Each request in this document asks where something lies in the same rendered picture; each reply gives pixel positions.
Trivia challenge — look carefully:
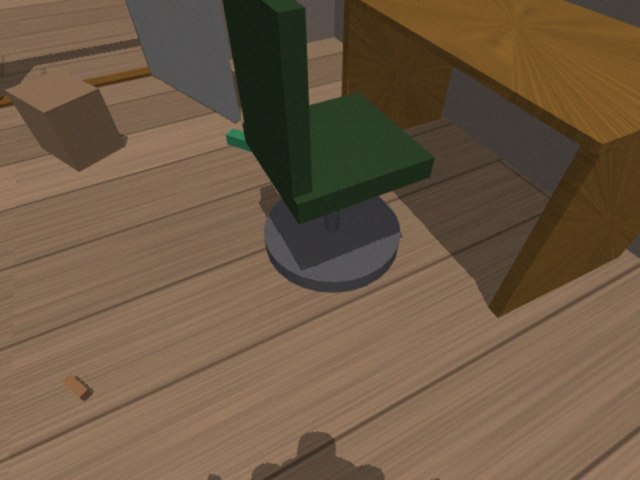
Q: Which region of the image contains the office chair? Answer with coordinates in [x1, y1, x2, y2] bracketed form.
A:
[222, 0, 435, 293]

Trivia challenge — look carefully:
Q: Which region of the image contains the desk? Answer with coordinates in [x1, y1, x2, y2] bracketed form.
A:
[342, 0, 640, 318]

